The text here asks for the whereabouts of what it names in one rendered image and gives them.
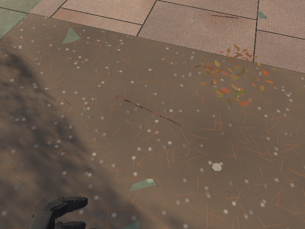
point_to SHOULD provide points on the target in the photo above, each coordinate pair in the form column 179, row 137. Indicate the robot left hand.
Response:
column 45, row 219

